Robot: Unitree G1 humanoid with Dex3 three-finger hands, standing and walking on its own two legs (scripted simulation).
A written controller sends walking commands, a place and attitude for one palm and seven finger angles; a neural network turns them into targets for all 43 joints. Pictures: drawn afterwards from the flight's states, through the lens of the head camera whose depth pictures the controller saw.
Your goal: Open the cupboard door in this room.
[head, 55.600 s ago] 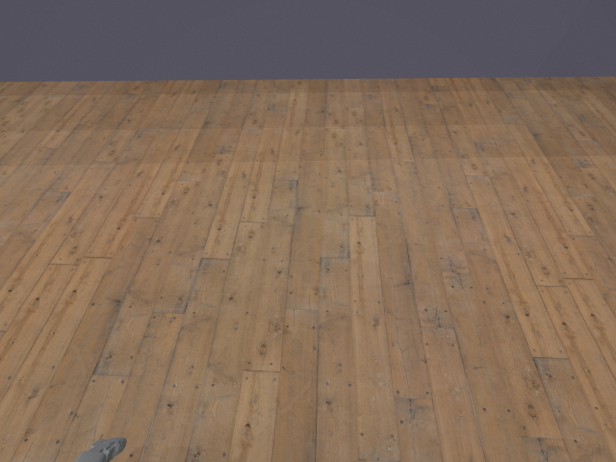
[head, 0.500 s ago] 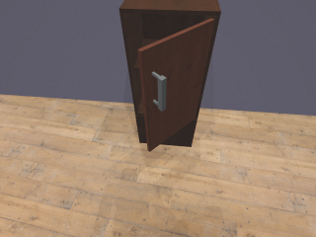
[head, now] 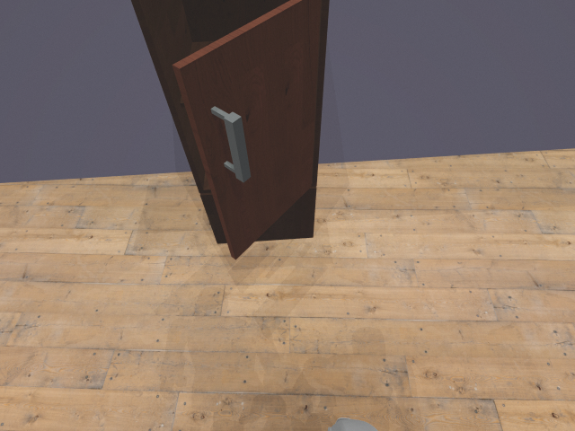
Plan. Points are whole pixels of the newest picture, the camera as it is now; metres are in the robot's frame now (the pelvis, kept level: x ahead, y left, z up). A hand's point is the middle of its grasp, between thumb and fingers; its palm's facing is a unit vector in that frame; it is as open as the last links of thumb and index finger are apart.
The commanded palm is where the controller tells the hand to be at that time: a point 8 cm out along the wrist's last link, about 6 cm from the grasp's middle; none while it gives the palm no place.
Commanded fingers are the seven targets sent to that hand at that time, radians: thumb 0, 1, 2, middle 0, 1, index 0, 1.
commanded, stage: walk to a spot facing it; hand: left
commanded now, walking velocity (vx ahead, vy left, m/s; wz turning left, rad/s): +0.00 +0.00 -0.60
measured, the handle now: (230, 145) +0.59 +0.15 +0.01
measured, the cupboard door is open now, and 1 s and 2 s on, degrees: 47 47 47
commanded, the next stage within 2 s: none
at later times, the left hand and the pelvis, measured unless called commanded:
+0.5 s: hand (187, 419) +0.15 +0.18 -0.17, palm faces -0.22 -0.95 -0.23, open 7.4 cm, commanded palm none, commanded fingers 0.00 0.90 0.90 -0.20 -0.30 -0.20 -0.30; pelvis +0.03 -0.01 +0.00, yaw -17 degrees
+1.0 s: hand (243, 360) +0.25 +0.10 -0.17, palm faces -0.56 -0.80 -0.22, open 7.4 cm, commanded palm none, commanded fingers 0.00 0.90 0.90 -0.20 -0.30 -0.20 -0.30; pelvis +0.06 -0.02 -0.01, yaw -36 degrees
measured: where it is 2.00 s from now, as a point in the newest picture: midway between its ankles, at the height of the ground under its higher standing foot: outside the picture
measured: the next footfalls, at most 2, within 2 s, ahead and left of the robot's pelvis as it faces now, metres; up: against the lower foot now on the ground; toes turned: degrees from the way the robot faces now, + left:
right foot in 0.10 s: +0.04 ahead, -0.14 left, +0.00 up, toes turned -3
left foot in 0.42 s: +0.09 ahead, +0.12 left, +0.00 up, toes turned -14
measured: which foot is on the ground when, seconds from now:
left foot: down 0.00-0.08, up 0.10-0.40, down 0.42-0.68, up 0.70-0.96, down 0.98-1.00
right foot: up 0.00-0.08, down 0.10-0.42, up 0.44-0.68, down 0.70-0.98, up 1.00-1.00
